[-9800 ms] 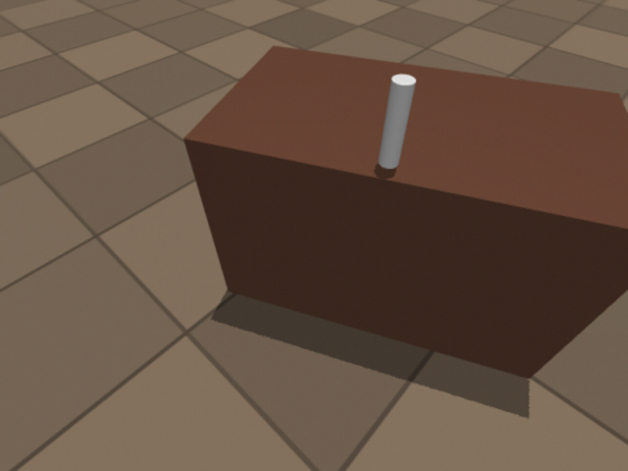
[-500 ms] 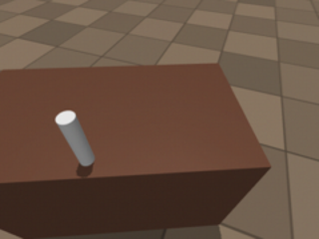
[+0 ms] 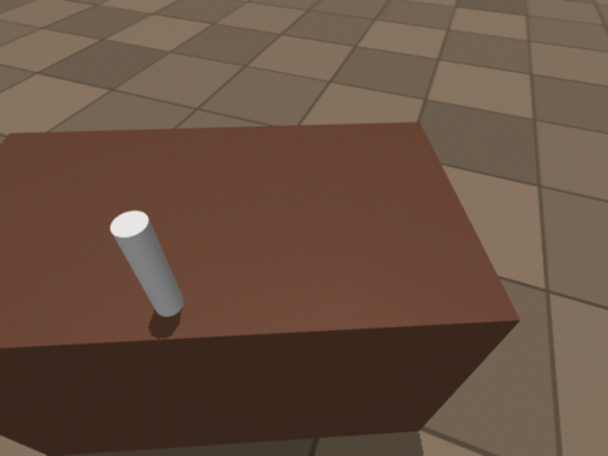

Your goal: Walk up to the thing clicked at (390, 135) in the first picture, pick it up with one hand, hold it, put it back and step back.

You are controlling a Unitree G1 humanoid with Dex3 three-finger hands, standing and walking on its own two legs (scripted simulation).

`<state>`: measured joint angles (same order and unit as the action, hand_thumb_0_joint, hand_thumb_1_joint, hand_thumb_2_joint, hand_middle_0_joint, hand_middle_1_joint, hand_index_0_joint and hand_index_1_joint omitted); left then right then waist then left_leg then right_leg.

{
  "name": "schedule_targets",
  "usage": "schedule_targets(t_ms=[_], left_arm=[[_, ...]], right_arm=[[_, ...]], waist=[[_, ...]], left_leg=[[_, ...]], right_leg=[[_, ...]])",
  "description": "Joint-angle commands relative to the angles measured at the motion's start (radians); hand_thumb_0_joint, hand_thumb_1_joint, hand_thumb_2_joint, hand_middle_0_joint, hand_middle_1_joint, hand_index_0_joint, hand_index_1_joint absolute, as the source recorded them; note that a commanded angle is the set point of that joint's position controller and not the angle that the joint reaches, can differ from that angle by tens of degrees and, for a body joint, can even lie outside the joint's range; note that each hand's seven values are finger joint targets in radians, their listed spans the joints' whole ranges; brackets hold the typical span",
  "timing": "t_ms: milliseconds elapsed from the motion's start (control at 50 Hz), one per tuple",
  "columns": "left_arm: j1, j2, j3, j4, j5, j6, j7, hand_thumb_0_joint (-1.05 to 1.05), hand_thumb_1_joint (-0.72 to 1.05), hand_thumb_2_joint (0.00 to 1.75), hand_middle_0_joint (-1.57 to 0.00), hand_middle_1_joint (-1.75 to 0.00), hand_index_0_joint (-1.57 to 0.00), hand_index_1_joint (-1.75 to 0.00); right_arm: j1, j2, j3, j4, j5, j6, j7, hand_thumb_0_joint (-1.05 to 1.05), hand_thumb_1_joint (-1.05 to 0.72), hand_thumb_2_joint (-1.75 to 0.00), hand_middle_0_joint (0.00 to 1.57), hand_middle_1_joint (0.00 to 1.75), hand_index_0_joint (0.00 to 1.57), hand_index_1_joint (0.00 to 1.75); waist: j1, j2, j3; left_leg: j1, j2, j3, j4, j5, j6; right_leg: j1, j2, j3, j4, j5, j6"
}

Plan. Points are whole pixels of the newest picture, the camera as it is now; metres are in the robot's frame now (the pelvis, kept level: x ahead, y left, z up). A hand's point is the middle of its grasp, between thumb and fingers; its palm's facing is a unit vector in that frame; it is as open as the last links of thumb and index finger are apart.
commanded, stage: stand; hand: left
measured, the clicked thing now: (152, 269) +0.39 +0.23 +0.02
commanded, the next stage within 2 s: rise first in 0.52 s
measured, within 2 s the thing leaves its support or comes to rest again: neither
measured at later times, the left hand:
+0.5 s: hand out of the picture +0.07 +0.25 -0.16, palm faces -0.04 -0.94 -0.33, open 7.4 cm
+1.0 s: hand (133, 442) +0.18 +0.25 -0.10, palm faces +0.20 -0.92 -0.35, open 13.9 cm
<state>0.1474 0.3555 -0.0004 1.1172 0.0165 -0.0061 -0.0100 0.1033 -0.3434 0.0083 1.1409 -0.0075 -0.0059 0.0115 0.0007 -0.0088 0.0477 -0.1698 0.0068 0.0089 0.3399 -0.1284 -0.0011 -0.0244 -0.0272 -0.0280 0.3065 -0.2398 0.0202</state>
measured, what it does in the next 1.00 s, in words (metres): stands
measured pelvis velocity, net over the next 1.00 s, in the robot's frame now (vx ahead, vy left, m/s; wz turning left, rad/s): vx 0.00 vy -0.01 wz -0.03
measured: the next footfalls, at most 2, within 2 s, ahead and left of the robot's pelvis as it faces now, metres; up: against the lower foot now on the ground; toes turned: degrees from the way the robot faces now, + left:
none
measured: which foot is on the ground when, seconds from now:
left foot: down 0.00-1.00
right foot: down 0.00-1.00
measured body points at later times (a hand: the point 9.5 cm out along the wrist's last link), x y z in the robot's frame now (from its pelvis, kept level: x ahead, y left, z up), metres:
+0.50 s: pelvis +0.01 +0.00 +0.00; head +0.01 +0.00 +0.45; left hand +0.07 +0.30 -0.14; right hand +0.08 -0.30 -0.13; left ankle +0.04 +0.12 -0.75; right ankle -0.04 -0.13 -0.75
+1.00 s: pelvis +0.00 -0.01 -0.01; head +0.02 -0.01 +0.44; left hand +0.17 +0.29 -0.08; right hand +0.15 -0.29 -0.11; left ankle +0.04 +0.12 -0.75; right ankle -0.04 -0.13 -0.75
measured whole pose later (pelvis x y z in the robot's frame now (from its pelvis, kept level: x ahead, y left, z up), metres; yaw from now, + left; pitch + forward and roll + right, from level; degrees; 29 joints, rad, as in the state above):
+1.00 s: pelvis +0.00 -0.01 -0.01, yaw -2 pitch +2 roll +0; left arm 0.16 0.30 0.16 0.70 -0.03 -0.08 0.07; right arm 0.13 -0.26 -0.10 0.79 0.05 -0.04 -0.06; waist 0.02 0.00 -0.01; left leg -0.30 0.03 0.04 0.43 -0.17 -0.01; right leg -0.18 -0.01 0.00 0.44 -0.29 0.01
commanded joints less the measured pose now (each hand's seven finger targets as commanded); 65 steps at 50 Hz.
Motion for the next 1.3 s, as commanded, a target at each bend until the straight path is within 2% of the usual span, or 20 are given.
schedule_targets(t_ms=[0,580,600,620,640,660,680,700,740,780,860,940,1000,1040,1160,1180,1220,1240,1260,1280], left_arm=[[-0.027,0.211,0.043,-0.062,-0.004,-0.019,0.018,0.0,0.9,0.9,-0.2,-0.3,-0.2,-0.3],[-0.022,0.213,0.042,-0.068,-0.005,-0.019,0.021,0.0,0.9,0.9,-0.2,-0.3,-0.2,-0.3],[-0.028,0.216,0.044,-0.071,-0.005,-0.018,0.022,0.0,0.82,0.82,-0.12,-0.22,-0.12,-0.22],[-0.379,0.025,0.008,-0.422,-0.08,-0.104,0.026,0.0,0.74,0.74,-0.04,-0.14,-0.04,-0.14],[-0.363,0.082,0.017,-0.457,-0.115,-0.142,0.049,0.0,0.66,0.66,-0.06,-0.06,-0.04,-0.08],[-0.247,0.132,0.046,-0.353,-0.114,-0.134,0.061,0.0,0.58,0.58,-0.07,-0.06,-0.05,-0.08],[-0.198,0.212,0.114,-0.308,-0.113,-0.121,0.075,0.0,0.5,0.5,-0.08,-0.07,-0.07,-0.08],[-0.18,0.246,0.166,-0.304,-0.107,-0.114,0.085,0.0,0.42,0.42,-0.07,-0.07,-0.06,-0.08],[-0.164,0.199,0.168,-0.277,-0.082,-0.125,0.088,0.0,0.3,0.26,-0.07,-0.07,-0.07,-0.07],[-0.054,0.195,0.22,-0.338,-0.056,-0.121,0.083,0.0,0.2,0.22,-0.06,-0.07,-0.07,-0.06],[0.029,0.168,0.241,-0.459,-0.055,-0.109,0.09,0.0,-0.06,0.12,-0.05,-0.05,-0.06,-0.04],[-0.059,0.117,0.209,-0.593,-0.058,-0.11,0.098,0.0,-0.28,0.07,-0.03,-0.04,-0.03,-0.03],[-0.052,0.121,0.209,-0.699,-0.054,-0.12,0.104,0.0,-0.44,0.04,-0.03,-0.03,-0.03,-0.04],[-0.015,0.176,0.259,-0.741,-0.052,-0.125,0.117,0.0,-0.51,0.02,-0.03,-0.04,-0.03,-0.04],[0.055,0.133,0.251,-0.923,-0.058,-0.14,0.113,0.0,-0.5,0.0,-0.03,-0.05,-0.04,-0.04],[0.074,0.169,0.299,-0.923,-0.056,-0.138,0.118,0.0,-0.5,0.01,-0.02,-0.05,-0.03,-0.04],[0.12,0.128,0.27,-0.928,-0.059,-0.132,0.107,0.0,-0.51,0.0,-0.03,-0.04,-0.03,-0.04],[0.116,0.122,0.266,-1.01,-0.061,-0.139,0.101,0.0,-0.51,0.01,-0.03,-0.04,-0.03,-0.04],[0.123,0.125,0.278,-1.013,-0.064,-0.138,0.101,0.0,-0.51,0.01,-0.03,-0.04,-0.03,-0.04],[0.128,0.126,0.285,-1.011,-0.064,-0.135,0.1,0.0,-0.51,0.01,-0.02,-0.04,-0.03,-0.03]], right_arm=[[-0.046,-0.222,-0.044,-0.057,0.003,-0.023,-0.018,0.0,-0.9,-0.9,0.2,0.3,0.2,0.3],[-0.042,-0.222,-0.042,-0.058,0.002,-0.026,-0.021,0.0,-0.9,-0.9,0.2,0.3,0.2,0.3],[-0.036,-0.221,-0.043,-0.057,0.0,-0.026,-0.022,0.0,-0.82,-0.82,0.12,0.22,0.12,0.22],[-0.387,-0.048,-0.022,-0.408,0.102,-0.138,-0.033,0.0,-0.74,-0.74,0.05,0.14,0.05,0.14],[-0.335,-0.089,-0.024,-0.418,0.109,-0.152,-0.049,0.0,-0.66,-0.66,0.04,0.06,0.05,0.06],[-0.231,-0.175,-0.064,-0.346,0.104,-0.144,-0.065,0.0,-0.58,-0.58,0.05,0.05,0.05,0.05],[-0.135,-0.209,-0.114,-0.219,0.103,-0.117,-0.08,0.0,-0.5,-0.5,0.05,0.05,0.05,0.05],[-0.164,-0.243,-0.154,-0.253,0.096,-0.117,-0.086,0.0,-0.42,-0.42,0.05,0.05,0.05,0.05],[-0.158,-0.164,-0.139,-0.251,0.074,-0.121,-0.086,0.0,-0.26,-0.26,0.05,0.05,0.05,0.05],[0.04,-0.171,-0.204,-0.28,0.05,-0.104,-0.083,0.0,-0.12,-0.21,0.05,0.05,0.05,0.05],[0.017,-0.1,-0.171,-0.392,0.055,-0.085,-0.074,0.0,0.15,-0.13,0.05,0.05,0.05,0.05],[-0.107,-0.05,-0.13,-0.531,0.058,-0.077,-0.08,0.0,0.36,-0.07,0.05,0.05,0.05,0.05],[-0.043,-0.013,-0.112,-0.547,0.054,-0.077,-0.087,0.0,0.46,-0.04,0.05,0.05,0.05,0.05],[-0.073,-0.077,-0.14,-0.657,0.049,-0.088,-0.1,0.0,0.52,-0.03,0.05,0.05,0.05,0.05],[0.089,-0.029,-0.115,-0.67,0.046,-0.087,-0.098,0.0,0.56,-0.02,0.05,0.05,0.05,0.05],[-0.006,-0.102,-0.155,-0.813,0.043,-0.105,-0.107,0.0,0.56,-0.02,0.05,0.05,0.05,0.05],[0.175,0.007,-0.105,-0.613,0.043,-0.081,-0.093,0.0,0.56,-0.02,0.05,0.05,0.05,0.05],[0.167,-0.005,-0.124,-0.667,0.045,-0.084,-0.089,0.0,0.56,-0.01,0.05,0.05,0.05,0.05],[0.115,-0.076,-0.172,-0.755,0.042,-0.098,-0.094,0.0,0.56,-0.02,0.05,0.05,0.05,0.05],[0.13,-0.061,-0.161,-0.714,0.041,-0.096,-0.093,0.0,0.57,-0.01,0.05,0.05,0.05,0.05]], waist=[[-0.007,0.02,-0.058],[-0.002,0.009,-0.066],[-0.003,0.008,-0.065],[-0.035,0.068,-0.085],[-0.001,0.004,-0.1],[-0.024,0.007,-0.068],[-0.018,0.03,-0.049],[-0.001,0.003,-0.106],[0.007,0.023,-0.204],[-0.018,0.022,-0.26],[0.034,0.047,-0.257],[0.029,0.015,-0.203],[0.03,0.041,-0.197],[0.03,-0.001,-0.224],[0.025,0.051,-0.111],[0.021,-0.004,-0.168],[0.026,0.054,-0.073],[0.017,0.076,-0.084],[0.001,0.032,-0.117],[0.01,0.022,-0.11]], left_leg=[[0.079,0.121,-0.118,-0.041,0.124,0.024],[0.096,0.126,-0.107,-0.027,0.213,0.023],[0.095,0.126,-0.106,-0.029,0.212,0.02],[-0.014,-0.005,0.023,0.064,0.087,0.0],[0.048,0.008,0.016,0.019,0.01,0.001],[0.023,0.012,0.019,0.019,-0.03,0.005],[-0.024,0.007,0.029,0.042,-0.02,0.001],[-0.024,0.013,0.03,0.071,-0.001,0.002],[-0.005,0.012,0.031,0.098,0.057,0.003],[0.042,0.013,0.031,0.101,0.127,0.009],[0.063,0.001,0.039,0.076,0.22,0.002],[0.033,0.001,0.046,0.054,0.157,0.008],[0.055,0.0,0.054,0.046,0.144,0.012],[0.071,0.001,0.053,0.05,0.161,0.016],[0.082,0.003,0.054,0.015,0.111,0.007],[0.107,0.005,0.053,0.025,0.139,0.01],[0.079,-0.002,0.06,0.016,0.128,0.01],[0.1,0.0,0.061,0.008,0.129,0.008],[0.121,0.006,0.058,0.013,0.141,0.008],[0.121,0.007,0.055,0.012,0.155,0.009]], right_leg=[[-0.077,-0.114,0.076,-0.069,0.096,-0.035],[-0.063,-0.117,0.074,-0.056,0.17,-0.033],[-0.067,-0.115,0.075,-0.052,0.163,-0.032],[-0.249,0.016,0.004,0.055,0.164,-0.028],[-0.186,0.016,-0.005,0.029,0.094,-0.029],[-0.21,0.023,-0.004,0.04,0.061,-0.031],[-0.253,0.024,-0.008,0.054,0.069,-0.032],[-0.244,0.026,-0.009,0.079,0.077,-0.032],[-0.239,0.023,-0.001,0.11,0.136,-0.029],[-0.239,0.035,-0.005,0.11,0.194,-0.03],[-0.183,0.032,-0.007,0.082,0.258,-0.023],[-0.195,0.02,0.0,0.061,0.22,-0.019],[-0.18,0.016,0.006,0.051,0.215,-0.019],[-0.141,0.016,0.005,0.044,0.233,-0.016],[-0.165,0.026,-0.006,0.025,0.164,-0.03],[-0.123,0.026,-0.004,0.02,0.192,-0.023],[-0.159,0.021,-0.005,0.019,0.196,-0.025],[-0.166,0.021,-0.005,0.019,0.199,-0.026],[-0.145,0.026,-0.006,0.018,0.208,-0.023],[-0.136,0.029,-0.013,0.018,0.22,-0.023]])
